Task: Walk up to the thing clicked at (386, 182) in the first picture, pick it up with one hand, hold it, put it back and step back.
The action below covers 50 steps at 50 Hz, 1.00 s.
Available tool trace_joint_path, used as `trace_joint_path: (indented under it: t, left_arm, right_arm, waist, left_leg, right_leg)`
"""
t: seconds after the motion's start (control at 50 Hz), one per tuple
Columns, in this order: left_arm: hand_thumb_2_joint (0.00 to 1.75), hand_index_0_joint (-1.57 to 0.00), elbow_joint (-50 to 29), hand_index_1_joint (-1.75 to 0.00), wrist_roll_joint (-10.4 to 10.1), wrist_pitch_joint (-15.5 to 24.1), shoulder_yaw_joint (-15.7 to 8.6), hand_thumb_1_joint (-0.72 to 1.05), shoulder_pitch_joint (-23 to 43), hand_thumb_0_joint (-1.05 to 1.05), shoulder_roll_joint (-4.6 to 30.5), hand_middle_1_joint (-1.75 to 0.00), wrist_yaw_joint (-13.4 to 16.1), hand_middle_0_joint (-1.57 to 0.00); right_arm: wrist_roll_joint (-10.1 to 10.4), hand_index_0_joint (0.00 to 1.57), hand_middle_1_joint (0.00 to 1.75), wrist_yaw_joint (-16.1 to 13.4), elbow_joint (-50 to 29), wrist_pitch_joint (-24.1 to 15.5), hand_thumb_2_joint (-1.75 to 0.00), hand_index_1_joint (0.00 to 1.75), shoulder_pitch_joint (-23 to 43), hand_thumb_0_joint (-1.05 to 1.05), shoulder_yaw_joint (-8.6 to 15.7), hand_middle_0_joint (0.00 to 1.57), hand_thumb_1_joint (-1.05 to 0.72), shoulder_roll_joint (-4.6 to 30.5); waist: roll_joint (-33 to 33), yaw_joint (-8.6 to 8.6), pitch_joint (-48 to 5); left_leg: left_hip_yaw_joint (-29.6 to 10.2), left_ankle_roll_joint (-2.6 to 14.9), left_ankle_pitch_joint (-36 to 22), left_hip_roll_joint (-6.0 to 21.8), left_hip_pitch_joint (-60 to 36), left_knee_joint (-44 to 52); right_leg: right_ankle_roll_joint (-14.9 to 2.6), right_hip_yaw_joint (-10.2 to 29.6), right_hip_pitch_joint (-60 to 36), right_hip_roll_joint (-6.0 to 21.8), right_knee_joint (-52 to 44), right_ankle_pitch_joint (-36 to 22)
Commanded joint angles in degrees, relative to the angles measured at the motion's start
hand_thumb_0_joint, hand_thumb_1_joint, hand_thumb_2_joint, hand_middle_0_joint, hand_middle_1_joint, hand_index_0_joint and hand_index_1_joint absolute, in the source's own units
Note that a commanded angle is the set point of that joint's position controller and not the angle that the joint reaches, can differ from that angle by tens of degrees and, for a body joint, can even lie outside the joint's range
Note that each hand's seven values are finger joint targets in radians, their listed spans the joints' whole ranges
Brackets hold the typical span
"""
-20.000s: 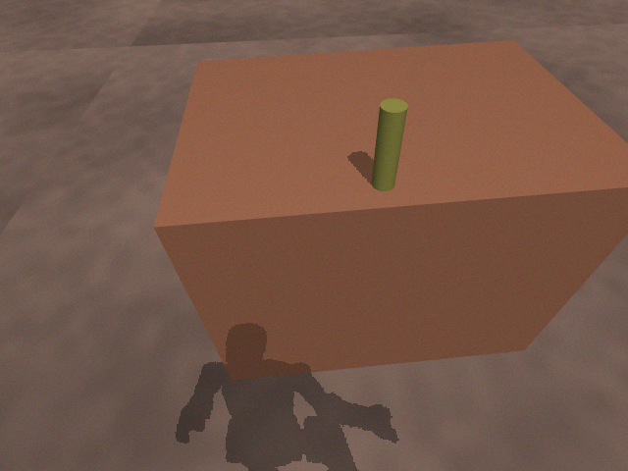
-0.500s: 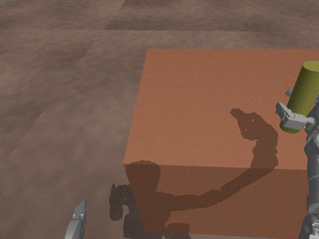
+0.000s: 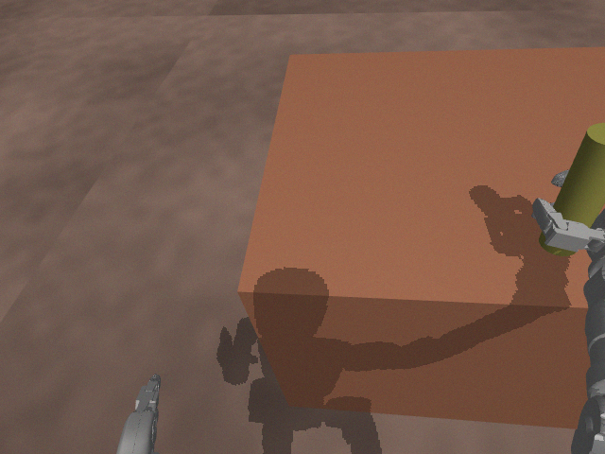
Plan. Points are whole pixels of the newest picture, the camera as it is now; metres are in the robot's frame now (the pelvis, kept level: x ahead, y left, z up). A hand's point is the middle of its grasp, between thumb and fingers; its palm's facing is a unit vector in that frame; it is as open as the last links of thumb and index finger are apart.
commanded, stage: lower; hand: right
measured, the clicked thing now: (582, 196) +0.41 -0.29 +0.12
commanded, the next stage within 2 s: loosen in 0.78 s
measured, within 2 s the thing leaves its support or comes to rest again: rests again in 0.64 s
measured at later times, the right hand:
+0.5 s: hand (551, 222) +0.42 -0.29 +0.06, palm faces +0.32 +0.95 +0.02, open 6.8 cm
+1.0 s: hand (549, 223) +0.43 -0.29 +0.05, palm faces +0.34 +0.94 +0.03, open 6.8 cm
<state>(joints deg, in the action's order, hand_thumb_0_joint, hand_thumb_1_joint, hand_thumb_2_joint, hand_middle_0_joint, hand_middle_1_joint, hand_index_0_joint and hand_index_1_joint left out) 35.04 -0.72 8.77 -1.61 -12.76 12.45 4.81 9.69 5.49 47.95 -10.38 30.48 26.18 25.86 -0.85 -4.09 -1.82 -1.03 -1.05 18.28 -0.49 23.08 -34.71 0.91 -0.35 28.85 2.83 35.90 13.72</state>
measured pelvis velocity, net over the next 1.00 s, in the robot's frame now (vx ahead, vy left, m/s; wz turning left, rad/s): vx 0.00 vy -0.01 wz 0.00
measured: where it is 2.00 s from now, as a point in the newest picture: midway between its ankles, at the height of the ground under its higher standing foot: outside the picture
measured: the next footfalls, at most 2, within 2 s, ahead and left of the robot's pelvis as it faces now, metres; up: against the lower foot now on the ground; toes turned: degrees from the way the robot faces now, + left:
none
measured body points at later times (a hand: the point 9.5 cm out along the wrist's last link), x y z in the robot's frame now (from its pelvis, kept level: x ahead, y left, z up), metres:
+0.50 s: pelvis +0.01 -0.01 -0.01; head +0.06 -0.03 +0.43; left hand +0.15 +0.26 -0.07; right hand +0.40 -0.33 +0.06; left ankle -0.01 +0.13 -0.72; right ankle +0.04 -0.13 -0.72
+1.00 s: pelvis +0.00 -0.01 -0.03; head +0.06 -0.04 +0.42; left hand +0.15 +0.25 -0.08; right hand +0.40 -0.34 +0.05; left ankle -0.01 +0.13 -0.72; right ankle +0.04 -0.13 -0.72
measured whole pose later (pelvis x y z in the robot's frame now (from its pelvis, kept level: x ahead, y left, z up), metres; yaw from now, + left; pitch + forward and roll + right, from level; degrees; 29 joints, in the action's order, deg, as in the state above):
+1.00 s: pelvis +0.00 -0.01 -0.03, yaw +0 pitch +12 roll +2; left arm 22.3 0.5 6.6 -1.6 -17.0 12.6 3.0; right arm 8.4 5.3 54.0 -19.0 32.7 27.7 26.1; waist -0.7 -6.0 -5.5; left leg -0.8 -2.0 23.6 -0.6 35.3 -46.5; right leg 0.1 0.3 42.1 2.8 49.1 19.4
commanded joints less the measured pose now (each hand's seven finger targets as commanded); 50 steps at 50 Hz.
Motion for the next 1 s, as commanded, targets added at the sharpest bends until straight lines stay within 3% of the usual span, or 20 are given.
trace_joint_path:
  t: [0.0, 0.04, 0.08, 0.14, 0.16, 0.2, 0.26, 0.34, 0.38, 0.42, 0.5, 0.54, 0.56, 0.6, 0.64, 0.72, 0.76, 0.86, 0.94, 0.98]
  left_arm:
    - [0.07, -0.05, -9.15, -0.07, 0.46, 2.99, -4.00, -0.56, 3.80, 0.00, 10.17, -0.06, 1.63, -0.06]
    - [0.06, -0.05, -7.71, -0.06, 0.31, 2.54, -3.29, -0.55, 1.92, 0.00, 8.82, -0.06, 1.21, -0.06]
    - [0.06, -0.05, -10.41, -0.06, 0.44, 2.70, -2.74, -0.55, 4.21, 0.00, 8.84, -0.06, 1.28, -0.06]
    - [0.05, -0.05, -7.91, -0.06, 0.47, 2.12, -2.55, -0.55, 1.57, 0.00, 7.76, -0.06, 0.90, -0.06]
    - [0.05, -0.05, -9.66, -0.06, 0.55, 2.15, -4.17, -0.55, 1.63, 0.00, 9.59, -0.06, 1.01, -0.06]
    - [0.05, -0.05, -11.48, -0.06, 0.52, 2.06, -3.50, -0.55, 2.99, 0.00, 9.06, -0.06, 0.89, -0.06]
    - [0.05, -0.06, -14.85, -0.06, 0.43, 2.04, -4.42, -0.54, 1.55, 0.00, 9.87, -0.06, 0.90, -0.06]
    - [0.06, -0.05, -13.34, -0.06, 0.44, 1.78, -2.41, -0.55, 0.07, 0.00, 7.04, -0.06, 0.26, -0.06]
    - [0.06, -0.05, -14.00, -0.07, 0.58, 1.85, -5.12, -0.56, -0.48, 0.00, 10.03, -0.06, 0.47, -0.06]
    - [0.07, -0.05, -13.23, -0.07, 0.79, 1.66, -2.88, -0.56, -0.12, 0.00, 7.76, -0.06, -0.06, -0.06]
    - [0.06, -0.05, -16.81, -0.06, 0.94, 1.90, -4.15, -0.55, 1.53, 0.00, 9.21, -0.06, -0.06, -0.06]
    - [0.06, -0.05, -18.70, -0.06, 0.76, 1.75, -4.17, -0.55, 1.40, 0.00, 10.02, -0.06, 0.01, -0.06]
    - [0.06, -0.05, -16.84, -0.06, 0.87, 1.49, -4.03, -0.55, -0.29, 0.00, 9.56, -0.06, -0.08, -0.06]
    - [0.06, -0.05, -19.19, -0.06, 0.82, 1.52, -4.73, -0.55, 0.39, 0.00, 10.28, -0.06, -0.02, -0.06]
    - [0.05, -0.05, -18.32, -0.06, 0.89, 1.39, -4.43, -0.55, -1.95, 0.00, 9.24, -0.06, -0.11, -0.06]
    - [0.06, -0.05, -21.82, -0.06, 0.95, 1.45, -3.21, -0.55, -1.06, 0.00, 8.47, -0.06, -0.47, -0.06]
    - [0.05, -0.05, -20.54, -0.06, 1.10, 1.38, -3.89, -0.55, -1.69, 0.00, 8.29, -0.06, -0.49, -0.06]
    - [0.05, -0.05, -20.03, -0.06, 1.28, 1.05, -5.18, -0.55, -2.52, 0.00, 9.74, -0.06, -0.72, -0.06]
    - [0.03, -0.07, -22.55, -0.05, 1.15, 0.82, -4.38, -0.51, -4.15, 0.00, 9.12, -0.06, -0.96, -0.05]
    - [0.03, -0.07, -23.06, -0.05, 0.98, 0.33, -4.51, -0.51, -4.90, 0.00, 9.53, -0.06, -0.91, -0.05]
  right_arm:
    - [0.83, 1.41, 1.46, 0.70, -15.57, -7.55, -1.34, 1.46, 27.07, 0.00, 2.17, 1.38, -0.47, 19.13]
    - [1.45, 1.42, 1.47, 0.97, -12.25, -7.83, -1.34, 1.47, 23.65, 0.00, 1.47, 1.39, -0.47, 16.08]
    - [1.26, 1.41, 1.47, 0.54, -13.90, -8.84, -1.35, 1.47, 26.63, 0.00, 3.28, 1.39, -0.46, 18.97]
    - [0.90, 1.41, 1.46, 0.66, -9.73, -9.21, -1.33, 1.46, 22.64, 0.00, 2.20, 1.38, -0.43, 16.88]
    - [0.86, 1.40, 1.46, 0.53, -10.24, -9.62, -1.34, 1.47, 24.20, 0.00, 2.91, 1.37, -0.42, 17.99]
    - [0.63, 1.39, 1.45, 0.39, -13.15, -10.11, -1.33, 1.45, 24.76, 0.00, 3.27, 1.37, -0.44, 18.80]
    - [0.82, 1.39, 1.45, 0.47, -12.88, -10.70, -1.32, 1.45, 25.48, 0.00, 3.17, 1.36, -0.43, 18.05]
    - [0.48, 1.40, 1.46, 0.79, -13.17, -11.39, -1.34, 1.46, 24.73, 0.00, 2.20, 1.37, -0.45, 16.71]
    - [0.73, 1.39, 1.45, 0.84, -12.70, -11.42, -1.33, 1.45, 24.52, 0.00, 2.38, 1.37, -0.46, 16.93]
    - [0.34, 1.41, 1.47, 0.74, -11.83, -11.50, -1.36, 1.47, 23.27, 0.00, 2.43, 1.38, -0.46, 16.68]
    - [0.37, 1.42, 1.48, 0.14, -11.67, -12.04, -1.36, 1.48, 24.50, 0.00, 2.23, 1.39, -0.47, 15.58]
    - [0.20, 1.42, 1.47, -0.35, -11.27, -12.19, -1.35, 1.47, 23.49, 0.00, 3.92, 1.40, -0.49, 17.82]
    - [0.00, 1.41, 1.46, -0.25, -9.20, -11.99, -1.34, 1.47, 21.42, 0.00, 2.44, 1.39, -0.47, 15.53]
    - [0.27, 1.41, 1.47, -0.57, -12.41, -12.73, -1.35, 1.47, 24.50, 0.00, 4.09, 1.39, -0.48, 17.80]
    - [0.24, 1.44, 1.49, -0.80, -9.73, -12.74, -1.37, 1.49, 23.09, 0.00, 3.06, 1.41, -0.49, 15.52]
    - [-0.32, 1.42, 1.47, -0.90, -12.58, -13.63, -1.35, 1.47, 25.44, 0.00, 3.34, 1.40, -0.48, 17.34]
    - [-0.54, 1.42, 1.47, -0.84, -8.38, -13.41, -1.35, 1.47, 23.86, 0.00, 1.79, 1.40, -0.48, 13.87]
    - [-0.91, 1.40, 1.47, -0.37, -6.66, -13.29, -1.35, 1.47, 24.61, 0.00, 2.00, 1.38, -0.46, 14.83]
    - [-1.04, 1.30, 1.20, 0.24, -7.76, -13.09, -1.06, 1.21, 25.58, 0.00, 1.66, 1.29, -0.28, 14.12]
    - [-0.89, 1.26, 1.11, 0.13, -6.18, -12.52, -0.91, 1.12, 23.83, 0.00, 2.42, 1.26, -0.25, 14.97]
  waist:
    - [8.48, -0.70, -26.58]
    - [7.78, -0.71, -23.12]
    - [8.39, -0.08, -25.00]
    - [7.93, -0.37, -20.61]
    - [6.19, -1.65, -21.41]
    - [7.64, -0.30, -23.22]
    - [5.31, -1.97, -24.91]
    - [9.88, -0.43, -25.91]
    - [9.70, -1.69, -25.55]
    - [11.17, -0.51, -24.36]
    - [9.30, -1.35, -25.57]
    - [7.60, -0.71, -25.53]
    - [7.28, -0.74, -24.79]
    - [7.34, -0.98, -25.32]
    - [6.70, -1.54, -22.88]
    - [8.64, -1.09, -25.52]
    - [7.48, -2.00, -22.85]
    - [8.94, -2.04, -23.58]
    - [8.39, -2.38, -28.52]
    - [6.99, -1.77, -25.98]
  left_leg:
    - [1.58, 0.75, -16.56, -0.92, 0.49, 2.88]
    - [2.09, 0.89, -15.73, -1.27, 1.83, 2.52]
    - [2.06, 0.94, -15.20, -1.24, 1.74, 2.24]
    - [1.99, 0.82, -14.43, -1.16, 3.10, 1.60]
    - [1.78, 0.64, -14.49, -1.12, 3.48, 1.65]
    - [1.37, 0.57, -15.35, -0.65, 1.79, 1.05]
    - [1.46, 0.25, -17.09, -0.95, 2.42, 0.16]
    - [1.77, 0.80, -16.33, -1.13, 4.85, -1.41]
    - [1.95, 0.89, -15.00, -1.35, 6.45, -1.58]
    - [2.12, 1.17, -13.95, -1.42, 7.19, -1.96]
    - [2.33, 1.15, -13.21, -1.71, 7.25, -2.60]
    - [2.42, 1.10, -12.15, -1.65, 5.92, -2.42]
    - [2.49, 1.04, -12.32, -1.67, 6.29, -2.77]
    - [2.31, 1.06, -11.40, -1.70, 6.52, -2.71]
    - [2.19, 1.00, -10.63, -1.61, 7.78, -3.01]
    - [2.03, 1.05, -11.35, -1.40, 7.88, -4.02]
    - [2.16, 1.03, -10.83, -1.56, 10.36, -4.71]
    - [1.93, 1.16, -9.60, -1.35, 12.07, -5.98]
    - [2.31, 0.96, -11.58, -1.50, 11.44, -6.58]
    - [2.33, 0.95, -10.65, -1.46, 10.60, -6.48]
  right_leg:
    - [-1.39, 0.21, -20.06, -1.33, -0.36, -12.77]
    - [-1.25, 0.50, -17.87, -1.08, -0.52, -12.61]
    - [-1.13, 0.50, -17.25, -0.97, 0.05, -12.52]
    - [-1.35, 0.14, -14.26, -1.23, 0.46, -10.36]
    - [-1.72, 0.11, -13.79, -1.25, 1.01, -9.51]
    - [-1.79, -0.32, -13.61, -1.67, 1.32, -9.79]
    - [-2.06, -0.03, -14.36, -1.47, 2.78, -11.40]
    - [-1.33, 0.34, -15.94, -1.07, 3.82, -14.12]
    - [-1.25, 0.66, -15.65, -0.84, 4.00, -13.07]
    - [-0.80, 0.90, -14.59, -0.67, 4.07, -14.12]
    - [-0.78, 1.05, -13.84, -0.43, 4.60, -12.57]
    - [-0.98, 1.01, -12.23, -0.70, 4.39, -9.96]
    - [-1.12, 0.96, -11.68, -0.74, 4.43, -9.79]
    - [-1.19, 0.97, -11.38, -0.67, 4.38, -8.09]
    - [-1.24, 0.76, -10.08, -0.87, 4.70, -6.82]
    - [-1.13, 0.87, -10.42, -0.89, 5.74, -8.25]
    - [-1.09, 1.02, -9.41, -0.61, 6.23, -7.96]
    - [-1.09, 1.12, -7.62, -0.68, 7.11, -6.13]
    - [-1.28, 1.34, -10.70, -0.62, 8.16, -9.30]
    - [-1.36, 1.12, -7.95, -0.92, 7.83, -7.26]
